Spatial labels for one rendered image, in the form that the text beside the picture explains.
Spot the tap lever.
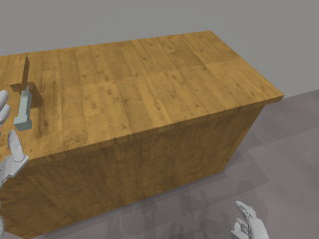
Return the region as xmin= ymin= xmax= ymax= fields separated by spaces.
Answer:
xmin=13 ymin=86 xmax=33 ymax=131

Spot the right robot hand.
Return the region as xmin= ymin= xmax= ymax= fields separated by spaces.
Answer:
xmin=231 ymin=200 xmax=269 ymax=239

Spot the counter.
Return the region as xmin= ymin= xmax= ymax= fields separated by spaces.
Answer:
xmin=0 ymin=30 xmax=285 ymax=239

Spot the left robot hand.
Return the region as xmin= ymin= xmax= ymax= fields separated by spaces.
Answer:
xmin=0 ymin=90 xmax=29 ymax=188

